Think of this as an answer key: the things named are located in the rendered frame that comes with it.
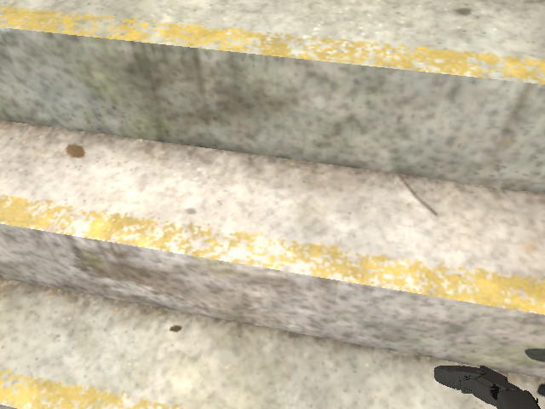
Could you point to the right robot hand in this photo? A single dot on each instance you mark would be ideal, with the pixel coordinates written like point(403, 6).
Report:
point(489, 386)

